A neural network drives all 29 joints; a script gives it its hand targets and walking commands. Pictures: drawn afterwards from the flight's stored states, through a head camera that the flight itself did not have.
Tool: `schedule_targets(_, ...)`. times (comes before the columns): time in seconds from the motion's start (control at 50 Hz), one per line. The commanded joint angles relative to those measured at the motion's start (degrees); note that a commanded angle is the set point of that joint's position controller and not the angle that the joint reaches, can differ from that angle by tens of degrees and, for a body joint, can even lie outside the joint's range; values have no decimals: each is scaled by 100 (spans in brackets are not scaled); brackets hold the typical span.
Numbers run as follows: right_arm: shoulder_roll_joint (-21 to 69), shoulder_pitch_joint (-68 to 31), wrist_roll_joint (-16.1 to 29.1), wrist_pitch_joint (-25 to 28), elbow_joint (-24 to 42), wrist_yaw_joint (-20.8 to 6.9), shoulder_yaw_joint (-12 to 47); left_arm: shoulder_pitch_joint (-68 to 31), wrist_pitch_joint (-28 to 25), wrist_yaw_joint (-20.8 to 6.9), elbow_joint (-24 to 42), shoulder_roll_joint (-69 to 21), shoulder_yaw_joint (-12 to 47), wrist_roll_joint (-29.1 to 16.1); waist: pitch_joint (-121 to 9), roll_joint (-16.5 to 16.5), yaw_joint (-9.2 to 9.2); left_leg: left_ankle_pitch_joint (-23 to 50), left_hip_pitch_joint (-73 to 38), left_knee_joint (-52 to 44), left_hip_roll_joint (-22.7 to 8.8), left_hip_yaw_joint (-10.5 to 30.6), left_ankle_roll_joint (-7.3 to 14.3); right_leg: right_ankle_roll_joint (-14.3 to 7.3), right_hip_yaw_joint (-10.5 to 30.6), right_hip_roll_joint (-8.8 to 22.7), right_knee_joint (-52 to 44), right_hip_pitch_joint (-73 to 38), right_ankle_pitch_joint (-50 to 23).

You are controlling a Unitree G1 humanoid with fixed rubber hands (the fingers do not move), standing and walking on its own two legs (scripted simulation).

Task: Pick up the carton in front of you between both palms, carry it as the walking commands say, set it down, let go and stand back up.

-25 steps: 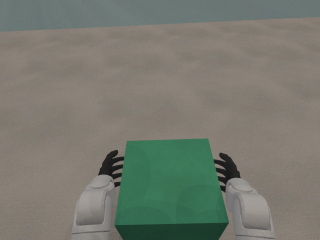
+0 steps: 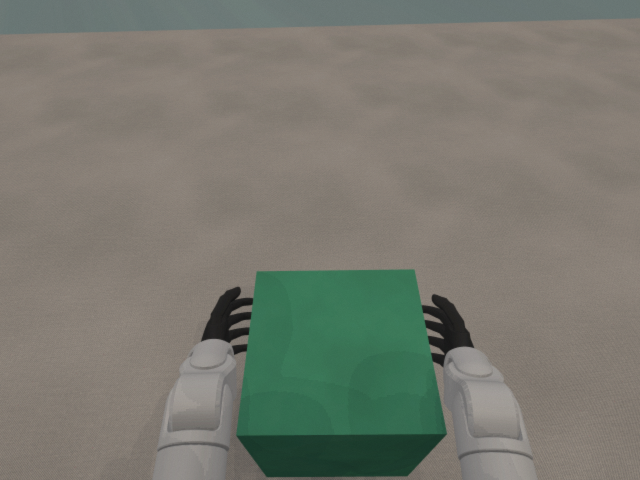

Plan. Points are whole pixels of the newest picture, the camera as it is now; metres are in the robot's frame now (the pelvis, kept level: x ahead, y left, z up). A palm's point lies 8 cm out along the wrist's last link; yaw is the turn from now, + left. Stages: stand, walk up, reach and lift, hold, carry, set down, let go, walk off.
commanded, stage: hold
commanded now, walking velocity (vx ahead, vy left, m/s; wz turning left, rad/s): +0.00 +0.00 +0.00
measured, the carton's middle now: (336, 379) +0.28 +0.00 -0.05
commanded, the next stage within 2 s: set down in 0.82 s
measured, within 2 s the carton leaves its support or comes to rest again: neither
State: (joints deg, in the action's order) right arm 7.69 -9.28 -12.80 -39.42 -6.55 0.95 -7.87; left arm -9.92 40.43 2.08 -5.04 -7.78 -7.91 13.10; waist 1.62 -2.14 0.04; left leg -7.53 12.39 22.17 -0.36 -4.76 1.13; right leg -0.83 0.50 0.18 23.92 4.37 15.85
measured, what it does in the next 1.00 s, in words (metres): stands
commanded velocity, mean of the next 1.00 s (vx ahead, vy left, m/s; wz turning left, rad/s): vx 0.00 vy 0.00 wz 0.00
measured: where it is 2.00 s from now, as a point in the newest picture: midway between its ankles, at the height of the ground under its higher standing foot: outside the picture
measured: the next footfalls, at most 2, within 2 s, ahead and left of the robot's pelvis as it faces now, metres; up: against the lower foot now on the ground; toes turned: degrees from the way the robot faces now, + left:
none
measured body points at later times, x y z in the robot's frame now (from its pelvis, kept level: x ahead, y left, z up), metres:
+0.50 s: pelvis -0.03 -0.01 +0.00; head -0.06 +0.01 +0.45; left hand +0.27 +0.15 +0.03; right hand +0.27 -0.16 +0.03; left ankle +0.05 +0.11 -0.74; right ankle -0.05 -0.12 -0.74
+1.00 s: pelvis -0.01 +0.01 +0.00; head -0.04 +0.03 +0.45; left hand +0.30 +0.15 +0.03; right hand +0.29 -0.15 +0.03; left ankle +0.05 +0.11 -0.74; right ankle -0.05 -0.12 -0.74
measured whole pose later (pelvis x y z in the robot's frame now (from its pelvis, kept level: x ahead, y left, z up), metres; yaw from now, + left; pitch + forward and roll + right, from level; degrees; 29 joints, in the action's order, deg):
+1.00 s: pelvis -0.01 +0.01 +0.00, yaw -2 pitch -6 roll +0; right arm 9.9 -19.3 -18.3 -37.3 -21.6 -1.3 -17.5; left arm -20.0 39.5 0.8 -18.2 -10.1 -16.9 18.4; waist 2.0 -2.9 0.9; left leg -7.3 8.5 22.1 2.1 0.1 1.2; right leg 0.1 6.8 -1.3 24.4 1.6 16.5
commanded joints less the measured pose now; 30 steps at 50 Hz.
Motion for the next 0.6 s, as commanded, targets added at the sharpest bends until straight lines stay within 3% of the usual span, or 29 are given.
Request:
schedule_targets(0.0,4460,-2330,1174,208,330,-1130,2723,-1839,-146,-1071,167,-4722,2814,-1130,-1636,292,52,2245,-2894,34,393,1018,-70,-66,705,-422,-560,892,-1931)
schedule_targets(0.02,4529,-2349,1137,221,258,-1146,2674,-2098,-143,-1110,269,-4742,2920,-1165,-1426,136,8,1813,-2593,-4,405,968,-93,-77,680,-445,-684,863,-1385)
schedule_targets(0.1,4789,-2700,1267,263,155,-1204,2775,-2369,-144,-1163,182,-5019,3056,-1259,-1590,246,2,1995,-2756,71,450,1000,-111,-43,703,-437,-638,974,-1612)
schedule_targets(0.3,5052,-3209,1116,269,-417,-1322,2518,-2711,-91,-1375,-469,-5259,2729,-1124,-986,-32,9,692,-2707,81,477,915,-74,-201,754,-215,-947,1683,-285)
schedule_targets(0.58,5367,-3665,1143,371,-751,-1486,2475,-3116,-114,-1543,-832,-5618,2717,-1129,-1101,120,-4,170,-2715,-4,448,930,-131,-275,687,-235,-958,1769,178)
